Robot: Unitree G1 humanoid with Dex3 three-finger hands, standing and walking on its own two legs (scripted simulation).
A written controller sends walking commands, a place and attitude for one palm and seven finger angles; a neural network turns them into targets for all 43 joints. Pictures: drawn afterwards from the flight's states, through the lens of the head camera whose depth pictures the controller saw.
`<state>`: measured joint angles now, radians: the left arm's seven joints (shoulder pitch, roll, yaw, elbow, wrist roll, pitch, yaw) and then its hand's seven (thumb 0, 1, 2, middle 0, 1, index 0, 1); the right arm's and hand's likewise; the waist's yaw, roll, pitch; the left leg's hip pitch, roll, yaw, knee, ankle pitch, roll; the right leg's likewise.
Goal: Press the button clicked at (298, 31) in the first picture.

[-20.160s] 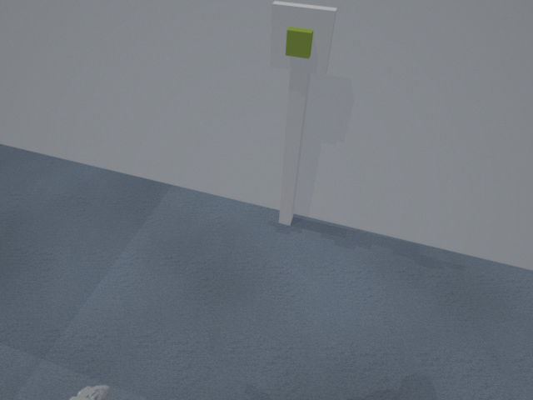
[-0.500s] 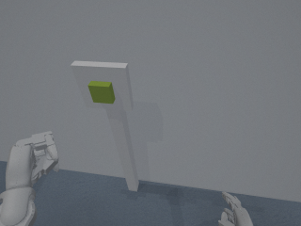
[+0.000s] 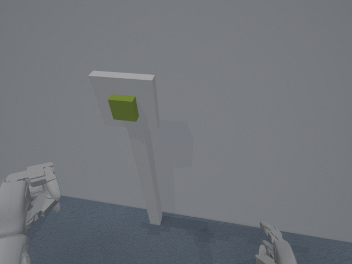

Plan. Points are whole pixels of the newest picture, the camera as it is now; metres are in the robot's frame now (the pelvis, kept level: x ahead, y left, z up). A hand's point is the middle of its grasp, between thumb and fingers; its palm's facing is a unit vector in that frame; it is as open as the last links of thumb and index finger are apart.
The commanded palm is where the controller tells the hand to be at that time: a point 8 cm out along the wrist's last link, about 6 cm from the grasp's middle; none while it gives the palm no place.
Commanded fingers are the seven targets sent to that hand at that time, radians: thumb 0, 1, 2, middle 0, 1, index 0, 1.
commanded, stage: step back with the hand held close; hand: left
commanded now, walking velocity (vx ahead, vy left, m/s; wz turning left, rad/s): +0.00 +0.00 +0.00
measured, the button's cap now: (124, 107) +0.49 +0.22 +0.11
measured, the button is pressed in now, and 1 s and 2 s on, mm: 0 0 0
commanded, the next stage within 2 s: stop stepping back and stand still in 1.20 s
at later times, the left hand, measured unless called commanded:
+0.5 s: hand (40, 207) +0.15 +0.25 +0.15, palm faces +0.31 -0.82 -0.49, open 3.1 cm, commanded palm +0.10 +0.30 +0.17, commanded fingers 0.00 0.90 0.90 -1.30 -1.50 -1.30 -1.50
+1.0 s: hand out of the picture +0.08 +0.28 +0.17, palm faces +0.43 -0.79 -0.43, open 3.1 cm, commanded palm +0.01 +0.31 +0.17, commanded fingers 0.00 0.90 0.90 -1.30 -1.50 -1.30 -1.50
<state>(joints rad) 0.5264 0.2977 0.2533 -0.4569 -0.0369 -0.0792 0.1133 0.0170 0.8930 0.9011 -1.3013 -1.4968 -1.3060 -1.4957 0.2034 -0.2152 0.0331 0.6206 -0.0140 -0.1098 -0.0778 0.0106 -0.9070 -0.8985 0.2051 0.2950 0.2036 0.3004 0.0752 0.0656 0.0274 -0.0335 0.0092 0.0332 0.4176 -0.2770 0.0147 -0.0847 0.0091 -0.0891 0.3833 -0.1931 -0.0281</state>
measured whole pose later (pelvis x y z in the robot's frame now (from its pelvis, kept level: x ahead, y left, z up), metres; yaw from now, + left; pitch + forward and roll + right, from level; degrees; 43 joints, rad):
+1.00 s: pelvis -0.11 +0.03 -0.02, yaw +2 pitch +0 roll -4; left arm 0.57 0.40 0.39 -0.61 0.02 -0.22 0.17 0.02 0.89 0.90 -1.31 -1.50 -1.31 -1.50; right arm 0.26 -0.18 0.00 0.58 -0.02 -0.07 -0.09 0.01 -0.91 -0.90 0.21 0.30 0.20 0.30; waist -0.03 0.01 -0.01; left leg -0.43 0.01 -0.01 0.62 -0.19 0.07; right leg -0.46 0.05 0.00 1.00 -0.39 0.01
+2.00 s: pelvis -0.19 +0.05 -0.01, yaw -5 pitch +0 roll -1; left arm 0.62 0.40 0.37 -0.51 -0.04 -0.15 0.13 0.01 0.89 0.90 -1.30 -1.50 -1.31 -1.50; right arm 0.23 -0.19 0.03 0.65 -0.01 -0.06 -0.08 0.01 -0.90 -0.90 0.21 0.30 0.21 0.30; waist 0.02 0.01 -0.08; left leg -0.45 0.00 0.01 0.78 -0.29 -0.01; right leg -0.19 0.01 -0.09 0.48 -0.29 -0.03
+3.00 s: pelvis -0.23 +0.05 -0.01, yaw +0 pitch -3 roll -2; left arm 0.34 0.28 0.04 1.11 0.02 0.04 0.00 0.01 0.91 0.90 -0.46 -0.60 -0.46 -0.60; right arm 0.30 -0.22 -0.03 1.05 -0.02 0.05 -0.01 0.00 -0.91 -0.90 0.20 0.29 0.20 0.30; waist 0.00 0.04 0.06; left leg -0.33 0.02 -0.05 0.56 -0.18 0.00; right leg -0.19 -0.01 -0.14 0.52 -0.28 -0.03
